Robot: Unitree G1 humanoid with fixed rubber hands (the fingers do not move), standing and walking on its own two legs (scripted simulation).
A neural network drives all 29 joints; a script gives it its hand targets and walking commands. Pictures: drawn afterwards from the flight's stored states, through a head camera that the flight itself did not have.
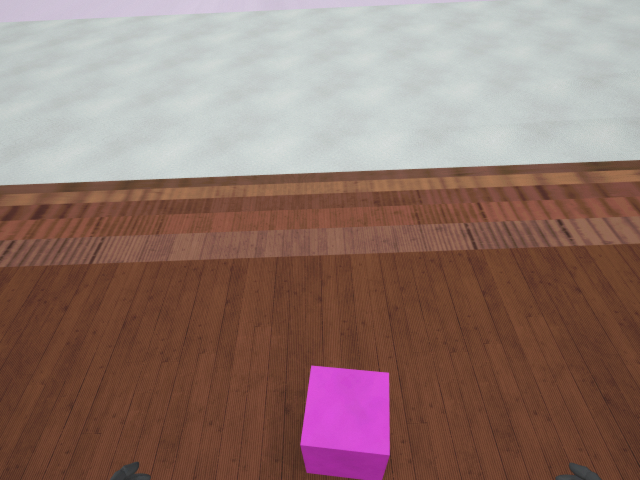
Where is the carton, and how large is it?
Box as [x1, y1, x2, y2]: [300, 366, 389, 479]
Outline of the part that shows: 311,366 300,443 306,471 312,473 361,479 381,479 389,455 388,373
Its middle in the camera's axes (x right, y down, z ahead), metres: +0.07 +0.52 +1.07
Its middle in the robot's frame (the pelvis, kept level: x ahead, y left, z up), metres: +0.43 -0.01 -0.65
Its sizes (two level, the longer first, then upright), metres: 0.210 0.200 0.250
